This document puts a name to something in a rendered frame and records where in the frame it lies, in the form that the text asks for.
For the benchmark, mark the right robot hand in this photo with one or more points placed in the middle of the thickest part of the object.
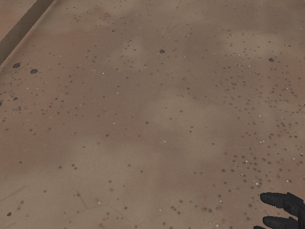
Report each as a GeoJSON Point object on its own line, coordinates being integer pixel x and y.
{"type": "Point", "coordinates": [289, 203]}

